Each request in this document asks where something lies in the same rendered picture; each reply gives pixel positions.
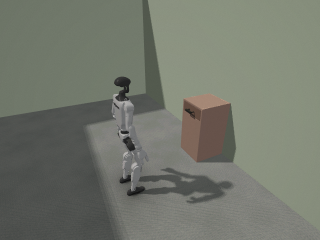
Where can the cabinet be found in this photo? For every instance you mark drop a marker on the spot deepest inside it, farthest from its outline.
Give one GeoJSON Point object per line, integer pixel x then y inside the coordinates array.
{"type": "Point", "coordinates": [205, 138]}

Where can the right robot forearm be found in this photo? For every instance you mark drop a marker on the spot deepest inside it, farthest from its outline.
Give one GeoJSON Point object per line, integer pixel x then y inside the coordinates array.
{"type": "Point", "coordinates": [134, 138]}

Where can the left robot shin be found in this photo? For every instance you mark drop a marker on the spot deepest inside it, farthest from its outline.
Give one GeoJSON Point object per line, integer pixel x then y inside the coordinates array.
{"type": "Point", "coordinates": [126, 165]}

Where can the right robot upper arm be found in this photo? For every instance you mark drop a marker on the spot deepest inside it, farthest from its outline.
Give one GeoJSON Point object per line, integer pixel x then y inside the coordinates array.
{"type": "Point", "coordinates": [129, 110]}

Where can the right robot foot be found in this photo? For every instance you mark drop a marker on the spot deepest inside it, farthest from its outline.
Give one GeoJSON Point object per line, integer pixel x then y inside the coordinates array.
{"type": "Point", "coordinates": [137, 190]}

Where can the right robot hand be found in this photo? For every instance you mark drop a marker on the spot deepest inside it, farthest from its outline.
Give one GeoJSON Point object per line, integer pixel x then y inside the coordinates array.
{"type": "Point", "coordinates": [141, 154]}

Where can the left robot upper arm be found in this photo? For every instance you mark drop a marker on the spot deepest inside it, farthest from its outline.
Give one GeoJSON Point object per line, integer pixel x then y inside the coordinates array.
{"type": "Point", "coordinates": [113, 109]}

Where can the handle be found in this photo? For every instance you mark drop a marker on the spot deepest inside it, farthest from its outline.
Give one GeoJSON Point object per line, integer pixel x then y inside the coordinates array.
{"type": "Point", "coordinates": [188, 110]}

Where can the drawer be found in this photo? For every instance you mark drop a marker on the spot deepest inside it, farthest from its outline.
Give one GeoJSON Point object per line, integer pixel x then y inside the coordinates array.
{"type": "Point", "coordinates": [196, 112]}

